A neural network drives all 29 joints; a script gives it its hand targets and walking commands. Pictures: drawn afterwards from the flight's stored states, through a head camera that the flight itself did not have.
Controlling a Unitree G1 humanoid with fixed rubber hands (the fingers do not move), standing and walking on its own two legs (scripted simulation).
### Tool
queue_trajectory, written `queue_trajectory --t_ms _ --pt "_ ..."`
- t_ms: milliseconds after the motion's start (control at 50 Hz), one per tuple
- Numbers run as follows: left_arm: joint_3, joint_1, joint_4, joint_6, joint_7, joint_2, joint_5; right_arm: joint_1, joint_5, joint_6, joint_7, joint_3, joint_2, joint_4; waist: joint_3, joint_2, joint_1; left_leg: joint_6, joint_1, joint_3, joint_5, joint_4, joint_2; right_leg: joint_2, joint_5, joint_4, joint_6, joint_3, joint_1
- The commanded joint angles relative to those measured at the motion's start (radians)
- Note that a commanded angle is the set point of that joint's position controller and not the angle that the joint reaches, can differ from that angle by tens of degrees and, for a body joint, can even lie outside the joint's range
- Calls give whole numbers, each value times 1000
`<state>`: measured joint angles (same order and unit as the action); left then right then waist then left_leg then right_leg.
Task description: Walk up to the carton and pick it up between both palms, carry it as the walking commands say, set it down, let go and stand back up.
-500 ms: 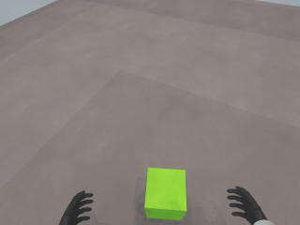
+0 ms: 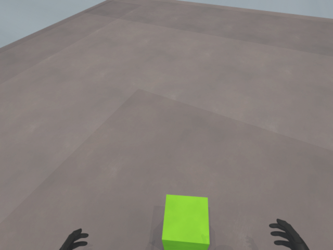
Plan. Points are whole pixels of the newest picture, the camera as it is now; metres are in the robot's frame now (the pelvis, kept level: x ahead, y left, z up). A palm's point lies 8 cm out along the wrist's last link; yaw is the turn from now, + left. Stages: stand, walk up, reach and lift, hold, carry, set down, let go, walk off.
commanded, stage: stand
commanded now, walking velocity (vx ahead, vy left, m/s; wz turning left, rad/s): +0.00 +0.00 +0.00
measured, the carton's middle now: (185, 226) +0.38 -0.04 -0.64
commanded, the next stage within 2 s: none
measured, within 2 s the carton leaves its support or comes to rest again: neither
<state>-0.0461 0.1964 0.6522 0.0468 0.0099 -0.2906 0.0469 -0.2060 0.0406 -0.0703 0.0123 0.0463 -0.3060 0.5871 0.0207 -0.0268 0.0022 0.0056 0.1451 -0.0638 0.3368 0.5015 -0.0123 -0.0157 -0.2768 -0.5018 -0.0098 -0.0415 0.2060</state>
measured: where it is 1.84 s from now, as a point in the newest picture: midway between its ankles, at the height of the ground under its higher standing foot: outside the picture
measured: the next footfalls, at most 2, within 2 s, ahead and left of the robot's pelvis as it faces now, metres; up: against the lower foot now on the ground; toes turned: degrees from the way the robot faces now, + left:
none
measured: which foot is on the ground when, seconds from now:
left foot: down 0.00-1.00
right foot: down 0.00-1.00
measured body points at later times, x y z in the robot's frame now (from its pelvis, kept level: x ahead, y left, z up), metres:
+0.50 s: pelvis +0.00 -0.01 +0.00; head +0.00 -0.02 +0.45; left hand +0.11 +0.29 -0.10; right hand +0.13 -0.30 -0.10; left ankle -0.04 +0.12 -0.74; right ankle +0.00 -0.13 -0.74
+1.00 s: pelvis -0.01 -0.01 +0.01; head -0.02 -0.02 +0.46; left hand +0.08 +0.30 -0.10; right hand +0.10 -0.31 -0.11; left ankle -0.04 +0.13 -0.74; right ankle +0.00 -0.13 -0.74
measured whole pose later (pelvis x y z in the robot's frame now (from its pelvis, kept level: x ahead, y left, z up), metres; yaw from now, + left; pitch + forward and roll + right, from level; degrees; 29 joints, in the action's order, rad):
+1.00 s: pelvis -0.01 -0.01 +0.01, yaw +1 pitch -3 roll +0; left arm -0.02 0.14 0.98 0.00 0.01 -0.36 0.03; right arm -0.18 0.03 0.01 0.02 0.00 -0.38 0.92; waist 0.02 -0.02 -0.01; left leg 0.02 0.09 -0.07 0.26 0.39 0.00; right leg -0.01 -0.21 -0.40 0.00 -0.02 0.14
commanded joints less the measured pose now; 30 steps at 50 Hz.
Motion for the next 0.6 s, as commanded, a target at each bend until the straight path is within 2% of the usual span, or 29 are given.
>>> queue_trajectory --t_ms 0,340,580 --pt "-36 -42 -31 -34 9 -137 3 46 2 45 5 30 -128 -31 -68 28 -1 11 25 -26 -246 -70 54 61 212 70 -2 -22 -17" --pt "-24 -51 127 -56 15 -203 -10 30 -5 78 16 6 -193 133 -53 23 -6 0 15 -57 -316 -97 76 89 284 95 17 -47 -79" --pt "-15 -73 201 -57 11 -215 -14 36 -10 85 18 -5 -211 199 -36 20 -9 -4 6 -63 -297 -130 86 97 259 126 22 -55 -92"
